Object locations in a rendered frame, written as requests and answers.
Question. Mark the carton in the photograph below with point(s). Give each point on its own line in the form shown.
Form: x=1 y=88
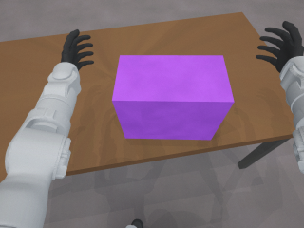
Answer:
x=171 y=97

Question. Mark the right robot forearm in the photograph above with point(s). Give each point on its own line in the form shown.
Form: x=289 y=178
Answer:
x=292 y=81

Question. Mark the left robot hand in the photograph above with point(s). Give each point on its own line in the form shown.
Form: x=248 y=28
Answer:
x=70 y=50

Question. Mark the table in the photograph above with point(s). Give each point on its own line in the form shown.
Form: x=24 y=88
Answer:
x=259 y=114

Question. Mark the left robot upper arm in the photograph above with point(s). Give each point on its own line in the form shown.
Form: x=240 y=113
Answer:
x=38 y=158

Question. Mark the right robot hand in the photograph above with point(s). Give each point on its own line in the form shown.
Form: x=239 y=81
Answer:
x=290 y=47

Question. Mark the right robot upper arm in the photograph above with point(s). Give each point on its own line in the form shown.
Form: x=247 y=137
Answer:
x=298 y=147

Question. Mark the left robot forearm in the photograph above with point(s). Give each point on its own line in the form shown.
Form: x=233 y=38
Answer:
x=55 y=106

